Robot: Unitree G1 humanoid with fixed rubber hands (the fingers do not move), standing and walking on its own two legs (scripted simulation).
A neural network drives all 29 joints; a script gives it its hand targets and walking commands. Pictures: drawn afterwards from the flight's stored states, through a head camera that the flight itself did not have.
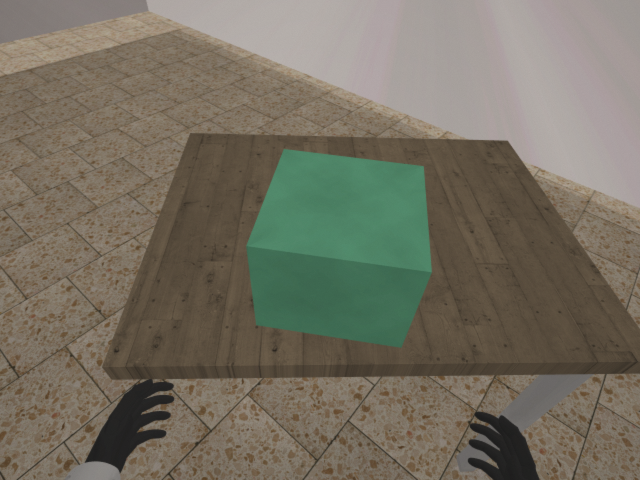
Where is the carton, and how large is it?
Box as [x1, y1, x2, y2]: [246, 149, 431, 347]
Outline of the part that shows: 284,149 246,245 256,324 401,347 431,272 423,166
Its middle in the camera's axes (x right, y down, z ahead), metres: +0.03 +0.00 +0.60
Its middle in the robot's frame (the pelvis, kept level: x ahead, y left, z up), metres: +0.45 -0.01 +0.05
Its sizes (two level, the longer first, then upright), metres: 0.223 0.219 0.177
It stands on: a table, 0.74 m high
